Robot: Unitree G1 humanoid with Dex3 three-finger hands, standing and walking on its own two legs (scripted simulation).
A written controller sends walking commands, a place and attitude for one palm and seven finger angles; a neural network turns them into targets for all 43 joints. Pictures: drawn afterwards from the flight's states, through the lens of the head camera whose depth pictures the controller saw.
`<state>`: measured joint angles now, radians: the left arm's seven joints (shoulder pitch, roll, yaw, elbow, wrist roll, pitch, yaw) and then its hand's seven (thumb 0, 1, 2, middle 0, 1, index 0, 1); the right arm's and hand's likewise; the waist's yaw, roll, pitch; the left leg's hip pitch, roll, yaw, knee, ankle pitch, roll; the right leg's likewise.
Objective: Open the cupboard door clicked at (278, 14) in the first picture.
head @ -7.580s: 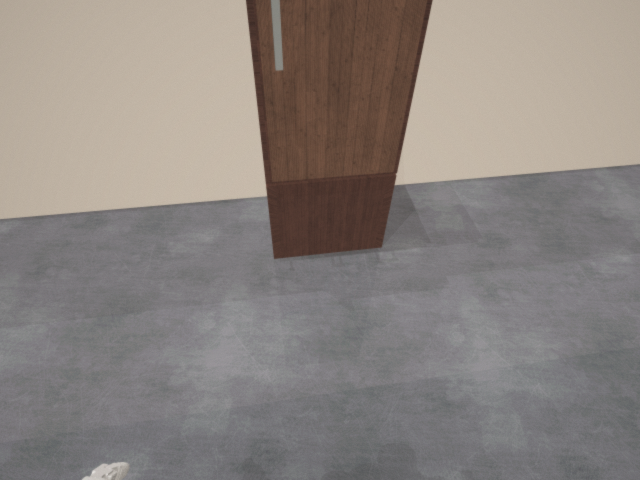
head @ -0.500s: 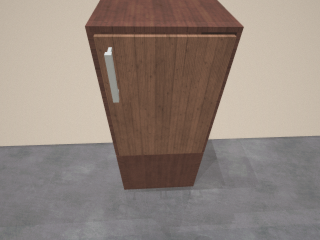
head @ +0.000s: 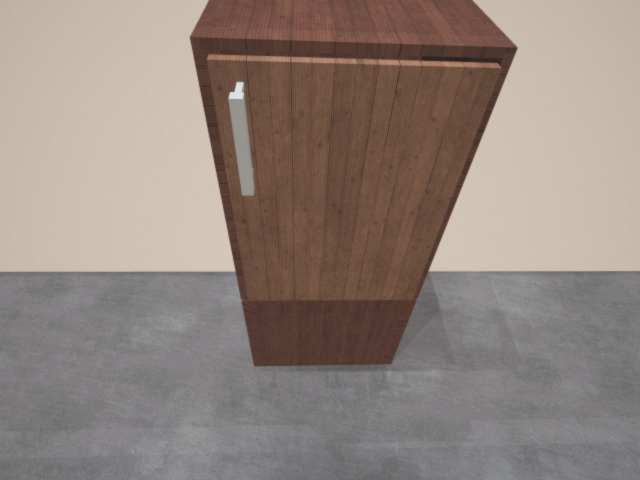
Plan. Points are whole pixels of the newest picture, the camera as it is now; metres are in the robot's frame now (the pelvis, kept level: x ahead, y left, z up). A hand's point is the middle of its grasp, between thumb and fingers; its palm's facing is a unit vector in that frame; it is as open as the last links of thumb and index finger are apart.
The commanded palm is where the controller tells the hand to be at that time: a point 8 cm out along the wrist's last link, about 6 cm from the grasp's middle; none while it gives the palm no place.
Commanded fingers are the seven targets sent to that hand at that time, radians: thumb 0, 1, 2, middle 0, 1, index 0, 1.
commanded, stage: look again from close up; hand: left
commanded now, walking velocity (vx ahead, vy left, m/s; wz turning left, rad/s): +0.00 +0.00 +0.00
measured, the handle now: (244, 141) +0.56 +0.16 +0.13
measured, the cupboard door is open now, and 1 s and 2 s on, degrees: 0 0 0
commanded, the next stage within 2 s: raise the hand with hooked fingers in 0.46 s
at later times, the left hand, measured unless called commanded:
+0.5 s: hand out of the picture +0.07 +0.16 -0.17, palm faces +0.00 -0.98 -0.19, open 7.3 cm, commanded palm none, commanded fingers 0.00 0.90 0.90 -0.20 -0.30 -0.20 -0.30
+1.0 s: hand (200, 428) +0.19 +0.16 -0.04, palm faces +0.19 -0.98 -0.02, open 8.7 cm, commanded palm +0.19 +0.22 -0.01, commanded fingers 0.00 0.36 0.67 -0.24 -0.64 -0.24 -0.64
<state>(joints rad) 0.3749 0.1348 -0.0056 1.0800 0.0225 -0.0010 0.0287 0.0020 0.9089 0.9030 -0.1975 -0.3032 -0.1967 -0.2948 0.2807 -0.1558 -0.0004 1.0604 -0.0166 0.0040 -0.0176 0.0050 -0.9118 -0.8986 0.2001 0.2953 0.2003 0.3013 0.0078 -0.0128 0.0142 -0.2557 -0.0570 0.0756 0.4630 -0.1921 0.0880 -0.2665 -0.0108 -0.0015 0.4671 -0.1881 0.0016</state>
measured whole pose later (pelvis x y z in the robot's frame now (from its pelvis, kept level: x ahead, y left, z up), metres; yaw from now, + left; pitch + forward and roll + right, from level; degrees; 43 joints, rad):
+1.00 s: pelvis +0.04 -0.06 -0.05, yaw +2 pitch +10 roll +0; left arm 0.51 0.20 0.23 0.13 -0.28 -0.42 -0.29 0.00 0.59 0.77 -0.22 -0.51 -0.22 -0.50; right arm 0.15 -0.28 -0.06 0.50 0.02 -0.23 -0.03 0.01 -0.90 -0.90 0.20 0.30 0.20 0.30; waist 0.03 -0.04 -0.12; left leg -0.67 0.00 0.01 0.96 -0.46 0.00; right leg -0.66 0.02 -0.10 0.96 -0.47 -0.08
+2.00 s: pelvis +0.04 -0.01 -0.01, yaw +2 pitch +1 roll -2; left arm -0.04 0.40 0.39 0.13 -0.31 0.04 -0.34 -0.01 -0.47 0.31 -0.30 -1.19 -0.30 -1.18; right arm 0.22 -0.23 0.09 0.59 0.06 -0.24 -0.11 0.01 -0.90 -0.90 0.20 0.30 0.20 0.30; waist 0.06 0.03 -0.04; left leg -0.30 -0.05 0.01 0.61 -0.32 0.07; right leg -0.27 0.00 -0.07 0.55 -0.29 0.00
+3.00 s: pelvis +0.03 -0.06 -0.01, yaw +2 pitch +0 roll +0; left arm -0.27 0.45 0.43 0.39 -0.29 0.07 -0.36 -0.02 -0.50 0.30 -0.30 -1.20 -0.30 -1.20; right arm 0.22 -0.27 0.07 0.63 0.09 -0.18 -0.13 0.01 -0.90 -0.90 0.20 0.30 0.20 0.30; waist 0.02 0.04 -0.02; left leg -0.28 0.01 -0.01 0.57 -0.28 0.00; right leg -0.26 0.05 -0.09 0.53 -0.27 -0.07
